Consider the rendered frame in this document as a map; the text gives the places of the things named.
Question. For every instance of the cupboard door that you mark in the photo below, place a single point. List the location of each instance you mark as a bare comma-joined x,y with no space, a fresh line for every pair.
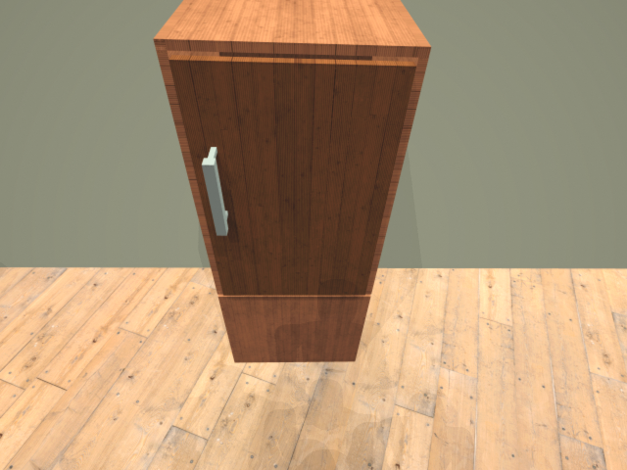
306,150

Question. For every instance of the handle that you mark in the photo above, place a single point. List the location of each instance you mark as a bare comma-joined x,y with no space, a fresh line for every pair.
209,166

